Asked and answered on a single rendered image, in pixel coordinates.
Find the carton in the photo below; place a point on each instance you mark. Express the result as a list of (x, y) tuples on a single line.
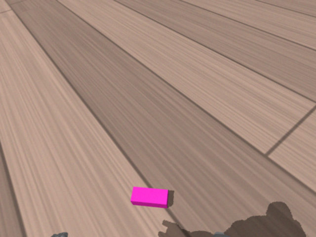
[(149, 197)]

